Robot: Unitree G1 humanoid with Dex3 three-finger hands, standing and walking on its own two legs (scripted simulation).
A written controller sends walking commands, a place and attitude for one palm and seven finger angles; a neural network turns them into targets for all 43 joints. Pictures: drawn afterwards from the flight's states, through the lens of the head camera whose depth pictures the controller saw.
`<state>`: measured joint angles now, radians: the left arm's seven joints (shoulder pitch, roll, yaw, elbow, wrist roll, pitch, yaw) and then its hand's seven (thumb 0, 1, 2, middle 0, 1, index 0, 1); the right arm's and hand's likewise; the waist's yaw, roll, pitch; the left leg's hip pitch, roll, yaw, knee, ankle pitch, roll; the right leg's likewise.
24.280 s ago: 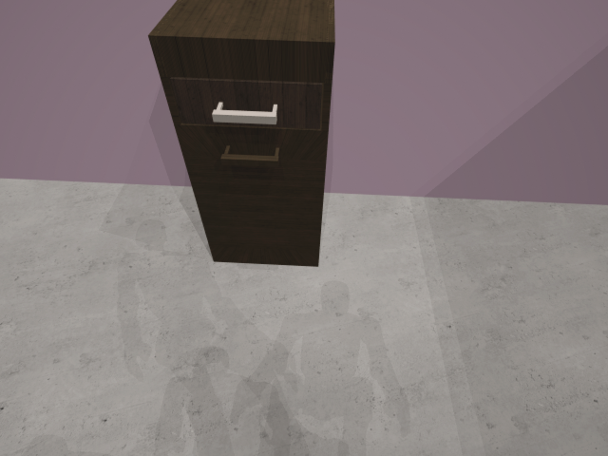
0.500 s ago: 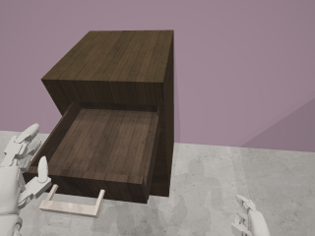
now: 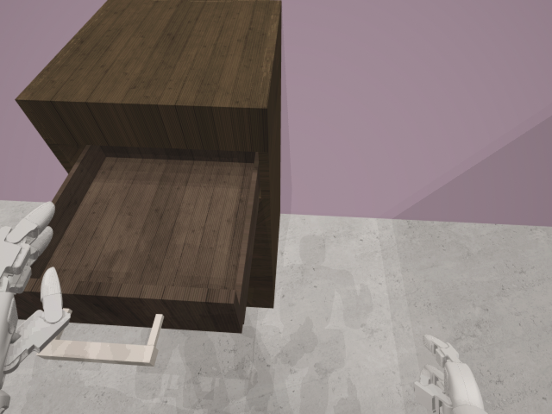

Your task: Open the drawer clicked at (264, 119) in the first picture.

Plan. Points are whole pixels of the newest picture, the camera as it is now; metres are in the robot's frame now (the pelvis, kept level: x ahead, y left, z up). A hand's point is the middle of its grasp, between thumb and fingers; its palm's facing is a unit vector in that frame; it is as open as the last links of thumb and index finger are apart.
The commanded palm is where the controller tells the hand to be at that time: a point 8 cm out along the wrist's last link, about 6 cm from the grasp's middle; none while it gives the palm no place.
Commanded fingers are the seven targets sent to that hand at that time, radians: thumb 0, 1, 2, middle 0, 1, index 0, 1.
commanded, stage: step back with the hand held close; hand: left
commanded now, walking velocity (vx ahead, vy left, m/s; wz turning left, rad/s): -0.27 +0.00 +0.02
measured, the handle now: (104, 336) +0.23 +0.27 -0.04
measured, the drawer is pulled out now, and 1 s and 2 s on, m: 0.30 0.30 0.30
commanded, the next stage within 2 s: stop stepping back and stand still in 1.04 s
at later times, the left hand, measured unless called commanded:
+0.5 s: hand out of the picture +0.12 +0.28 +0.16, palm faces +0.36 -0.79 -0.50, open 7.4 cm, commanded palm +0.06 +0.32 +0.18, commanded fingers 0.00 0.90 0.90 -0.20 -0.30 -0.20 -0.30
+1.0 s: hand out of the picture +0.06 +0.27 +0.18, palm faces +0.28 -0.83 -0.48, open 7.4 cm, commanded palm -0.01 +0.32 +0.18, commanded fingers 0.00 0.90 0.90 -0.20 -0.30 -0.20 -0.30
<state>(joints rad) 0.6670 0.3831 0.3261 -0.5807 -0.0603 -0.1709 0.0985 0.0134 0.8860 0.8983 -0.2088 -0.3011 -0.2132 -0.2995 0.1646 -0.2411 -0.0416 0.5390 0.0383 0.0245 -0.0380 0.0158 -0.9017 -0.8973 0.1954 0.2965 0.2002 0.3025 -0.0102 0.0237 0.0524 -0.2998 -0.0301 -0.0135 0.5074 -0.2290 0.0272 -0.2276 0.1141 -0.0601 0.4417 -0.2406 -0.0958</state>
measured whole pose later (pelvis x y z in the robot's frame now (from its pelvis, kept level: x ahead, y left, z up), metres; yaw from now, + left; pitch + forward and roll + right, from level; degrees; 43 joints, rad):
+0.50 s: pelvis -0.07 +0.04 -0.01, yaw +1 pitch +1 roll -2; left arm 0.65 0.40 0.40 -0.65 -0.04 -0.19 0.13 0.01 0.89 0.90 -0.21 -0.30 -0.21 -0.30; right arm 0.20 -0.19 0.02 0.54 0.01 -0.07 -0.04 0.02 -0.90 -0.90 0.20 0.30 0.20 0.30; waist 0.01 0.01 0.05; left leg -0.43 -0.06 0.00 0.57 -0.16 0.08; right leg -0.34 0.08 -0.04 0.55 -0.22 -0.04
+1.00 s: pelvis -0.14 +0.04 +0.00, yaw -1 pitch +3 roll -1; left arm 0.65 0.43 0.42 -0.73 -0.06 -0.20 0.12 0.01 0.89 0.90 -0.21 -0.30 -0.21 -0.30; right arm 0.14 -0.11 0.01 0.60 -0.01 -0.12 -0.01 0.01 -0.90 -0.90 0.20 0.30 0.20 0.30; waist 0.00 -0.03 0.06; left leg -0.38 0.07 0.03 0.49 -0.16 -0.01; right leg -0.38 0.02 -0.03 0.76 -0.42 0.02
